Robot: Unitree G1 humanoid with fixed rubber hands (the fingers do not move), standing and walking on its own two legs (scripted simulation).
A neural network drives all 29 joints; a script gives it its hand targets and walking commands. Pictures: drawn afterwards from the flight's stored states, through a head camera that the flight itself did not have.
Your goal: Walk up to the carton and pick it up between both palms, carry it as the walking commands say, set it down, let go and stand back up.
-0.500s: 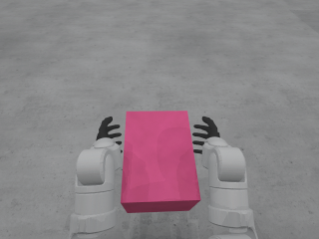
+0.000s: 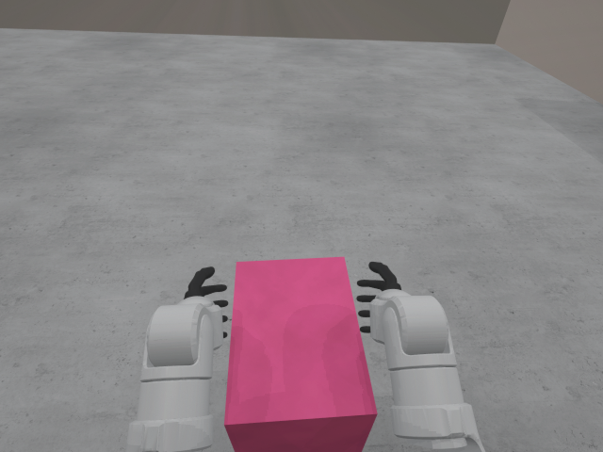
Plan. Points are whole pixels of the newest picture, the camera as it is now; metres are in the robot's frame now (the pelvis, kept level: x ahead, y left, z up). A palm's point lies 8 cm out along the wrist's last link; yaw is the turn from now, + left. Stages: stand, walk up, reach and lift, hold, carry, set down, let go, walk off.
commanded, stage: carry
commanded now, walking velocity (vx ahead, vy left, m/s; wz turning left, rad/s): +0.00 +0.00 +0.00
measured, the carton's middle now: (295, 352) +0.29 +0.01 -0.01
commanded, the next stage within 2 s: none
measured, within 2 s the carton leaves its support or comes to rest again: neither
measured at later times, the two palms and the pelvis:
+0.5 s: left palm (225, 376) +0.20 +0.09 +0.09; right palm (450, 388) +0.19 -0.16 +0.09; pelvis -0.10 -0.02 -0.01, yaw -1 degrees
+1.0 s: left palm (230, 364) +0.22 +0.09 +0.09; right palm (448, 376) +0.21 -0.16 +0.09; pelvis -0.09 -0.03 -0.01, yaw -2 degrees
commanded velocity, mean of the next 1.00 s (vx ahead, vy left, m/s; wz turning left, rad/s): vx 0.00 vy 0.00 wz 0.00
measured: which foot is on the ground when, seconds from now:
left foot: down 0.00-1.00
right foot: up 0.00-0.10, down 0.12-1.00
